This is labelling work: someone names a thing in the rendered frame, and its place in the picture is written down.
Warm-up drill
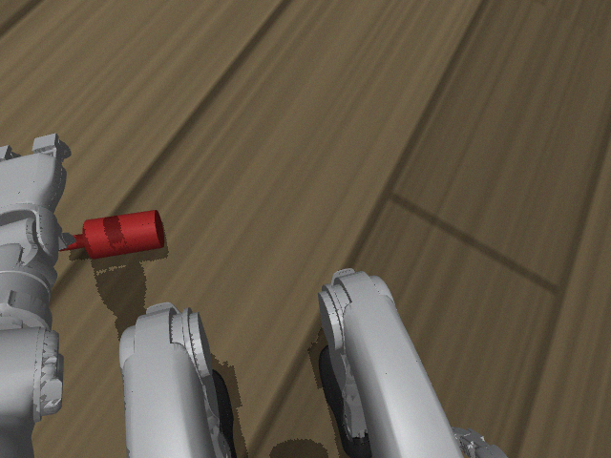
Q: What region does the left robot hand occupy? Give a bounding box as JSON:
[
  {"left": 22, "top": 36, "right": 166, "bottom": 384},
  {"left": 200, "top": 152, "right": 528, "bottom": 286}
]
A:
[{"left": 0, "top": 133, "right": 76, "bottom": 251}]

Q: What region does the left robot foot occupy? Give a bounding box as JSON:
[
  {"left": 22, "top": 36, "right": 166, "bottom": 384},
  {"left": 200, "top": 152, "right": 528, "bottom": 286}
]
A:
[{"left": 212, "top": 369, "right": 237, "bottom": 458}]

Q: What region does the left robot arm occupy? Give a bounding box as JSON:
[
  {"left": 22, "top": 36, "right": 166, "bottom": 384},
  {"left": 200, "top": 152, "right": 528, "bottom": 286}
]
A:
[{"left": 0, "top": 203, "right": 64, "bottom": 458}]

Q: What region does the right robot hand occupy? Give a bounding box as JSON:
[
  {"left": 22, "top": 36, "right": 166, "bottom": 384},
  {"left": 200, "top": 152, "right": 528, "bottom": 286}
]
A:
[{"left": 451, "top": 427, "right": 508, "bottom": 458}]

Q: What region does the right robot foot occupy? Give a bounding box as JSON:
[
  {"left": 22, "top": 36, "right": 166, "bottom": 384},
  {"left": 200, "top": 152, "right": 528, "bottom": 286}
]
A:
[{"left": 319, "top": 345, "right": 372, "bottom": 458}]

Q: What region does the bottle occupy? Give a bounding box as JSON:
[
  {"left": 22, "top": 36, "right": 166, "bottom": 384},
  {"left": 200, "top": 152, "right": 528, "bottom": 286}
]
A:
[{"left": 59, "top": 210, "right": 164, "bottom": 259}]

